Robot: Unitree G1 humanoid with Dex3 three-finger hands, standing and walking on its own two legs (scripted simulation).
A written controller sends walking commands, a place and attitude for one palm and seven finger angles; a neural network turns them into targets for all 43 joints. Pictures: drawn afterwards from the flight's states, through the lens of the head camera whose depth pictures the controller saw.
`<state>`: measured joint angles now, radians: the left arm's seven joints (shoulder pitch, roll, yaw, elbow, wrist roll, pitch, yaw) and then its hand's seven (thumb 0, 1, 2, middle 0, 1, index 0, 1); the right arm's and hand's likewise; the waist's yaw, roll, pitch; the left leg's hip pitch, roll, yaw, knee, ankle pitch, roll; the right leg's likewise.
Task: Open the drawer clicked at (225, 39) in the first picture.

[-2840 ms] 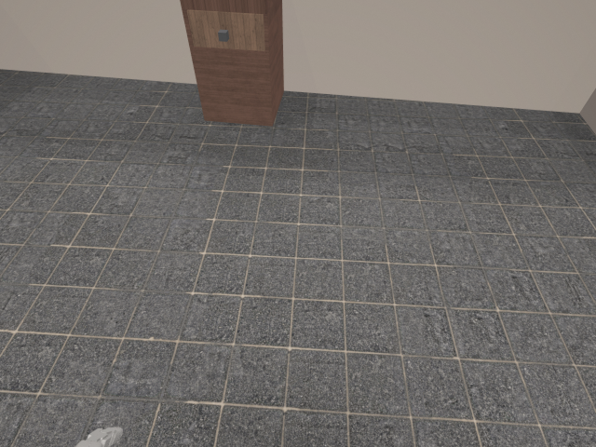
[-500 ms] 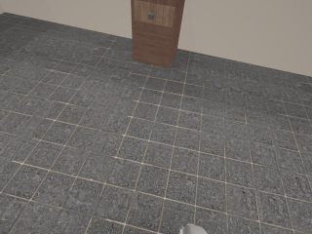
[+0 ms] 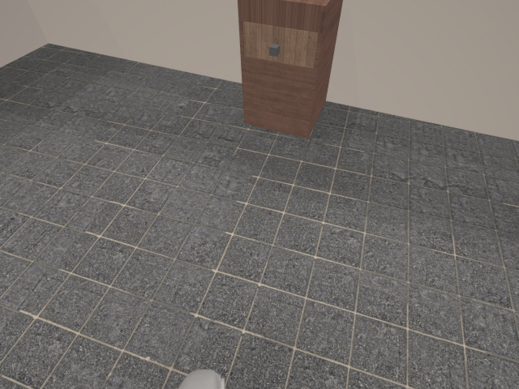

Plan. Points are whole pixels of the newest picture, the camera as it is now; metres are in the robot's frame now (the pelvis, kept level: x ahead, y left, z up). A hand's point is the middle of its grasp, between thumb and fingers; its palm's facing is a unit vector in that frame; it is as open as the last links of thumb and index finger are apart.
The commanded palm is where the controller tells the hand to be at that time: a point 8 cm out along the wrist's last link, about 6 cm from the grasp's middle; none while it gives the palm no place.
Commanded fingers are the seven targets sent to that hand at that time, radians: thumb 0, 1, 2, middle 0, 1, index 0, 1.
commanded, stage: walk to a spot facing it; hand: left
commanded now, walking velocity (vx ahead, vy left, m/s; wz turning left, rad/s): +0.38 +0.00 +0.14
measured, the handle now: (275, 48) +1.67 -0.02 -0.23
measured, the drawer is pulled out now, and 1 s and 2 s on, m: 0.00 0.00 0.00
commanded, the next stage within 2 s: turn to face it in 1.70 s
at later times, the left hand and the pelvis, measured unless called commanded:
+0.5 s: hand (146, 368) +0.19 +0.23 -0.18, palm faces +0.11 -0.98 -0.14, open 7.3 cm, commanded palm none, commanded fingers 0.00 0.90 0.90 -0.20 -0.30 -0.20 -0.30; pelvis +0.23 +0.06 +0.00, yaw +1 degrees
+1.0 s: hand (203, 215) +0.54 +0.17 -0.16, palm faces +0.03 -0.98 -0.20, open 7.3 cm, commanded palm none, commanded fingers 0.00 0.90 0.90 -0.20 -0.30 -0.20 -0.30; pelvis +0.45 -0.01 +0.00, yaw +1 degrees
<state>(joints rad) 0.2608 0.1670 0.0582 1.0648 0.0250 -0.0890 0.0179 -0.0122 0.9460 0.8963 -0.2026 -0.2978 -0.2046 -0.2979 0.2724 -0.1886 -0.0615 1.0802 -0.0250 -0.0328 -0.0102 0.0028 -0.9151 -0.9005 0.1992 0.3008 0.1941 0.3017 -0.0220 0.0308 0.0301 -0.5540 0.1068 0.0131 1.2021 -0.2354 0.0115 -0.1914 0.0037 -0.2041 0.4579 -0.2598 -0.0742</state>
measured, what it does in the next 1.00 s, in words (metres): walks ahead: left foot, then right foot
